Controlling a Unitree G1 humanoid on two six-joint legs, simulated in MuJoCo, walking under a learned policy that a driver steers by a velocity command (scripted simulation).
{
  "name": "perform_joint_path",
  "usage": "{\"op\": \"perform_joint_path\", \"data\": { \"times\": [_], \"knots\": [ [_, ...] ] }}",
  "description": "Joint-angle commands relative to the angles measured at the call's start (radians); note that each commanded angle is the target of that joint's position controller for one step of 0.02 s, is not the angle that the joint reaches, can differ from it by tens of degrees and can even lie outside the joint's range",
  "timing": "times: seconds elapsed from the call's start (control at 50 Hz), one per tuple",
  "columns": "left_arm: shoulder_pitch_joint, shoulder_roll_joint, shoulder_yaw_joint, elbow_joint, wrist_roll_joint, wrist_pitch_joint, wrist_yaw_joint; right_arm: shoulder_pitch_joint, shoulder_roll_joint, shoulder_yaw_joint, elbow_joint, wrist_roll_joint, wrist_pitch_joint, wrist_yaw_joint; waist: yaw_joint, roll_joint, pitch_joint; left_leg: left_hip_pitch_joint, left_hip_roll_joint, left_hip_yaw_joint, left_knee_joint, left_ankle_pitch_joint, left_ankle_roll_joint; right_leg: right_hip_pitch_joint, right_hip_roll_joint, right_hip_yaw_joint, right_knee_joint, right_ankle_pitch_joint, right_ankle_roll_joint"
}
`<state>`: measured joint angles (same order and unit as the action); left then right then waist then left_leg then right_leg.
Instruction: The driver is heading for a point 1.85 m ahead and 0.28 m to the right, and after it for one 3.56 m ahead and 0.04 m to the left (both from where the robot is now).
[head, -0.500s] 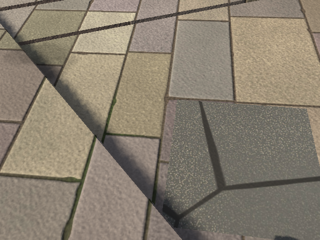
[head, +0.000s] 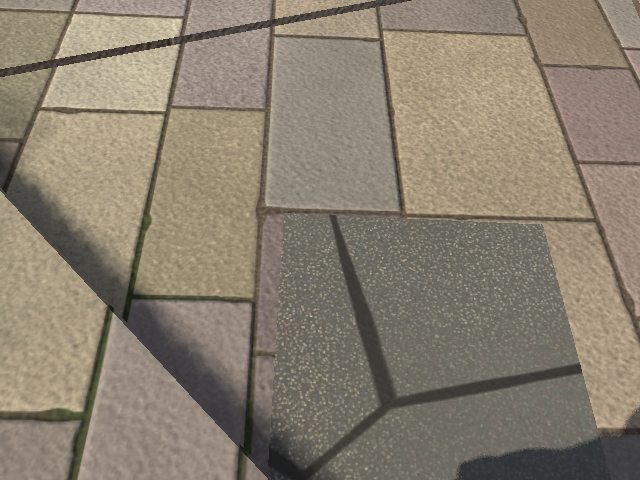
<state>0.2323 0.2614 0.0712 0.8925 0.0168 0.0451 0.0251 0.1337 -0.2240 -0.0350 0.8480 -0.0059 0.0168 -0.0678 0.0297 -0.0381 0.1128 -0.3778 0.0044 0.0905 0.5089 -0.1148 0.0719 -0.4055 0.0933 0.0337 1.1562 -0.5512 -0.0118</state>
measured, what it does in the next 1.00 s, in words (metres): steps on the spot, turning right: right foot, then left foot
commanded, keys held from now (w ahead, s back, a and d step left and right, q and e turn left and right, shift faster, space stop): e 0.46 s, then no key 0.54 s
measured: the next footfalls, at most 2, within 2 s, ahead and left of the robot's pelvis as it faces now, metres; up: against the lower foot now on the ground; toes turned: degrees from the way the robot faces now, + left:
right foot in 0.30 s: -0.07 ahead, -0.10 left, +0.00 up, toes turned -11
left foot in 0.78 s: +0.01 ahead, +0.13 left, +0.00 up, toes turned -18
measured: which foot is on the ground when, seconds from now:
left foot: down 0.00-0.30, up 0.32-0.76, down 0.78-1.00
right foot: up 0.00-0.28, down 0.30-1.00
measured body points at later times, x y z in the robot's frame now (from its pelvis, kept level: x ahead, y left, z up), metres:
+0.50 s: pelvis -0.07 -0.02 +0.02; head -0.07 -0.06 +0.47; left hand +0.07 +0.23 -0.08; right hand -0.04 -0.34 -0.10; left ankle -0.02 +0.13 -0.62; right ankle -0.11 -0.09 -0.73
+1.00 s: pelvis -0.05 +0.02 +0.00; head -0.04 +0.00 +0.45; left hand +0.15 +0.23 -0.10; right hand +0.04 -0.26 -0.10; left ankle -0.03 +0.14 -0.73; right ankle -0.11 -0.09 -0.73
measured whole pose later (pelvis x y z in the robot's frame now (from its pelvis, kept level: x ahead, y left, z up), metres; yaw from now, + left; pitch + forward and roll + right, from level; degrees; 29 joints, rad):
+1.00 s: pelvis -0.05 +0.02 +0.00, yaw -21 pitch +2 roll +0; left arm 0.23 0.27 0.03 0.74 -0.01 -0.04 -0.06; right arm 0.10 -0.24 0.00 0.73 0.00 -0.09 0.10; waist 0.02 0.02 -0.01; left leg -0.27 0.03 0.05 0.55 -0.32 0.00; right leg -0.28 0.07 0.15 0.55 -0.30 0.00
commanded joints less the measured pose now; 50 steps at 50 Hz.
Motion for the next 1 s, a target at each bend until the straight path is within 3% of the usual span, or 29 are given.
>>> {"op": "perform_joint_path", "data": {
  "times": [0.02, 0.06, 0.12, 0.18, 0.24, 0.26, 0.28, 0.3, 0.32, 0.34, 0.36, 0.38, 0.42, 0.44, 0.46, 0.48, 0.52, 0.56, 0.6, 0.68, 0.72, 0.76, 0.78, 0.8, 0.82, 0.84, 0.88, 0.94, 1.0],
  "knots": [
    [0.112, 0.082, 0.025, -0.037, 0.008, 0.048, -0.015, -0.013, -0.102, -0.018, -0.087, -0.026, 0.022, -0.009, 0.018, 0.169, -0.18, 0.096, 0.249, -0.174, -0.205, 0.292, 0.182, -0.01, -0.044, -0.006, 0.113, 0.065, 0.046],
    [0.099, 0.072, 0.02, -0.053, -0.001, 0.06, -0.024, -0.003, -0.114, -0.025, -0.093, -0.027, 0.023, -0.002, 0.004, 0.17, -0.183, 0.093, 0.251, -0.165, -0.243, 0.08, 0.177, -0.004, -0.041, -0.03, 0.046, 0.083, 0.057],
    [0.067, 0.07, 0.012, -0.084, 0.001, 0.065, -0.038, 0.008, -0.15, -0.039, -0.093, -0.024, 0.021, 0.004, -0.011, 0.181, -0.185, 0.112, 0.279, -0.168, -0.275, -0.11, 0.16, 0.017, -0.061, -0.052, -0.096, 0.073, 0.044],
    [0.058, 0.085, 0.008, -0.113, -0.012, 0.065, -0.063, -0.002, -0.188, -0.055, -0.099, -0.028, 0.026, 0.017, -0.018, 0.213, -0.2, 0.092, 0.294, -0.139, -0.303, -0.249, 0.117, 0.121, -0.066, -0.092, -0.274, 0.046, -0.001],
    [0.102, 0.106, 0.011, -0.124, -0.02, 0.061, -0.084, -0.005, -0.218, -0.069, -0.104, -0.025, 0.037, 0.025, -0.014, 0.205, -0.198, 0.063, 0.321, -0.129, -0.32, -0.328, 0.058, 0.221, -0.068, -0.119, -0.458, 0.056, -0.062],
    [0.151, 0.097, 0.01, -0.114, -0.015, 0.057, -0.085, -0.019, -0.223, -0.073, -0.108, -0.016, 0.042, 0.028, 0.014, 0.17, -0.18, 0.007, 0.31, -0.094, -0.288, -0.357, 0.018, 0.292, -0.068, -0.122, -0.587, 0.128, -0.089],
    [0.165, 0.095, 0.011, -0.107, -0.005, 0.051, -0.082, 0.006, -0.208, -0.077, -0.097, -0.013, 0.045, 0.035, 0.021, 0.072, -0.127, -0.079, 0.271, -0.026, -0.172, -0.397, -0.042, 0.329, -0.081, -0.043, -0.724, 0.163, -0.113],
    [0.138, 0.143, 0.017, -0.134, 0.005, 0.042, -0.066, 0.058, -0.142, -0.066, -0.088, -0.002, 0.048, 0.048, 0.017, -0.189, -0.06, -0.23, 0.143, 0.101, 0.132, -0.458, -0.109, 0.288, -0.287, 0.302, -0.969, 0.001, -0.151],
    [0.11, 0.31, 0.052, -0.176, 0.015, 0.039, -0.049, -0.065, -0.127, -0.059, -0.167, -0.002, 0.049, 0.032, 0.046, -0.262, 0.037, -0.352, -0.003, 0.0, 0.264, -0.468, -0.138, 0.059, -0.486, 0.603, -1.075, -0.017, -0.246],
    [0.093, 0.278, 0.052, -0.159, 0.02, 0.035, -0.027, -0.129, -0.155, -0.062, -0.182, 0.0, 0.047, 0.03, 0.031, -0.13, 0.074, -0.291, 0.043, -0.114, 0.391, -0.356, -0.132, -0.008, -0.43, 0.507, -1.079, -0.054, -0.249],
    [0.009, 0.245, 0.038, -0.171, 0.013, 0.024, -0.014, -0.087, -0.151, -0.064, -0.169, 0.007, 0.042, 0.038, -0.035, -0.1, 0.057, -0.262, 0.026, -0.13, 0.437, -0.244, -0.117, -0.006, -0.35, 0.399, -1.046, 0.014, -0.205],
    [-0.046, 0.22, 0.031, -0.186, 0.013, 0.015, -0.015, -0.034, -0.151, -0.063, -0.14, 0.001, 0.035, 0.047, -0.068, -0.091, 0.024, -0.241, 0.015, -0.129, 0.479, -0.166, -0.104, 0.042, -0.286, 0.321, -1.006, 0.129, -0.173],
    [-0.052, 0.165, 0.019, -0.209, -0.001, -0.003, -0.024, 0.03, -0.167, -0.072, -0.104, -0.021, 0.03, 0.059, -0.067, -0.06, -0.069, -0.237, 0.002, -0.119, 0.568, -0.137, -0.093, 0.163, -0.239, 0.26, -0.935, 0.347, -0.171],
    [-0.021, 0.112, 0.003, -0.227, 0.051, -0.091, -0.06, 0.074, -0.194, -0.087, -0.126, -0.063, -0.038, 0.03, -0.061, -0.176, -0.096, -0.271, -0.035, -0.193, 0.743, -0.179, -0.116, 0.149, -0.301, 0.34, -0.955, 0.244, -0.225],
    [0.012, 0.107, 0.009, -0.217, 0.054, -0.139, -0.063, 0.064, -0.218, -0.094, -0.124, -0.048, -0.076, 0.001, -0.044, -0.108, -0.088, -0.325, -0.037, -0.226, 0.787, -0.206, -0.132, 0.192, -0.304, 0.336, -0.94, 0.219, -0.223],
    [0.025, 0.118, 0.01, -0.218, 0.049, -0.164, -0.067, 0.039, -0.193, -0.082, -0.131, -0.039, -0.093, -0.019, -0.031, -0.069, -0.093, -0.366, -0.051, -0.241, 0.781, -0.2, -0.15, 0.23, -0.298, 0.318, -0.912, 0.259, -0.222],
    [0.065, 0.109, 0.004, -0.221, 0.026, -0.181, -0.075, 0.009, -0.171, -0.069, -0.138, -0.028, -0.091, -0.035, -0.001, -0.05, -0.122, -0.411, -0.044, -0.236, 0.729, -0.161, -0.187, 0.323, -0.302, 0.308, -0.868, 0.373, -0.244],
    [0.088, 0.122, 0.005, -0.228, -0.002, -0.174, -0.079, 0.023, -0.15, -0.06, -0.13, -0.026, -0.076, -0.021, 0.007, -0.052, -0.147, -0.383, -0.005, -0.181, 0.573, -0.126, -0.224, 0.363, -0.295, 0.313, -0.851, 0.408, -0.259],
    [0.105, 0.146, 0.012, -0.237, -0.01, -0.17, -0.079, 0.038, -0.132, -0.051, -0.115, -0.03, -0.061, 0.004, 0.019, -0.061, -0.159, -0.309, 0.026, -0.133, 0.417, -0.137, -0.243, 0.353, -0.285, 0.328, -0.829, 0.451, -0.26],
    [0.07, 0.166, 0.017, -0.264, -0.026, -0.165, -0.088, 0.029, -0.119, -0.026, -0.128, -0.034, -0.055, 0.052, 0.034, -0.059, -0.182, -0.119, 0.05, -0.08, 0.204, -0.305, -0.201, 0.259, -0.308, 0.371, -0.758, 0.587, -0.278],
    [0.038, 0.168, 0.013, -0.262, -0.031, -0.16, -0.096, 0.026, -0.121, -0.016, -0.136, -0.016, -0.068, 0.07, 0.023, -0.055, -0.203, -0.053, 0.043, -0.065, 0.102, -0.225, -0.181, 0.252, -0.31, 0.403, -0.728, 0.715, -0.283],
    [-0.021, 0.127, -0.011, -0.246, -0.044, -0.145, -0.118, 0.049, -0.102, 0.001, -0.133, 0.015, -0.086, 0.089, -0.05, -0.019, -0.219, 0.108, 0.055, -0.067, -0.105, 0.076, -0.138, 0.193, -0.277, 0.392, -0.682, 0.861, -0.239],
    [-0.022, 0.112, -0.019, -0.235, -0.039, -0.136, -0.123, 0.053, -0.113, 0.003, -0.145, 0.021, -0.097, 0.094, -0.065, -0.029, -0.25, 0.195, 0.076, -0.083, -0.124, 0.174, -0.103, 0.168, -0.243, 0.376, -0.653, 0.849, -0.191],
    [0.062, 0.065, -0.03, -0.243, -0.038, -0.129, -0.117, 0.043, -0.182, 0.0, -0.165, 0.022, -0.115, 0.098, -0.015, 0.076, -0.349, 0.32, 0.192, -0.183, -0.067, 0.505, 0.034, 0.157, -0.132, 0.263, -0.593, 0.674, -0.07],
    [0.14, 0.068, -0.027, -0.222, -0.029, -0.125, -0.11, -0.045, -0.192, 0.006, -0.175, 0.015, -0.126, 0.123, 0.058, 0.113, -0.329, 0.277, 0.216, -0.218, -0.049, 0.5, 0.1, 0.165, -0.071, 0.156, -0.611, 0.524, 0.014],
    [0.102, 0.113, -0.015, -0.211, -0.024, -0.112, -0.102, -0.066, -0.184, 0.002, -0.173, 0.007, -0.119, 0.147, 0.042, 0.059, -0.273, 0.192, 0.162, -0.157, -0.034, 0.364, 0.045, 0.203, -0.077, 0.132, -0.639, 0.484, 0.029],
    [0.058, 0.148, -0.003, -0.205, -0.026, -0.097, -0.094, -0.055, -0.168, -0.001, -0.171, 0.015, -0.111, 0.171, 0.015, 0.063, -0.205, 0.192, 0.11, -0.122, -0.03, 0.202, -0.033, 0.121, -0.066, 0.126, -0.643, 0.464, 0.013],
    [0.025, 0.131, -0.008, -0.21, -0.027, -0.099, -0.08, -0.057, -0.16, -0.008, -0.182, 0.011, -0.116, 0.17, -0.01, 0.065, -0.176, 0.233, 0.118, -0.134, -0.029, 0.104, -0.02, 0.048, -0.067, 0.132, -0.672, 0.408, 0.011],
    [0.015, 0.12, -0.012, -0.204, -0.029, -0.101, -0.068, -0.08, -0.14, -0.007, -0.188, 0.012, -0.122, 0.172, -0.007, 0.071, -0.169, 0.241, 0.122, -0.144, -0.036, 0.078, -0.008, 0.051, -0.072, 0.129, -0.688, 0.392, 0.024]
  ]
}}
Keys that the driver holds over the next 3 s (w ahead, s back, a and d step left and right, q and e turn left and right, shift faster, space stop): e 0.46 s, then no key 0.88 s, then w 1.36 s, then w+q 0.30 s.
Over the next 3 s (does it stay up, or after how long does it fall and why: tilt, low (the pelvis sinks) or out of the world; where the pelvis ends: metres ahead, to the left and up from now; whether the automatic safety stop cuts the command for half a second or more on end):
stays up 0.73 -0.27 -0.11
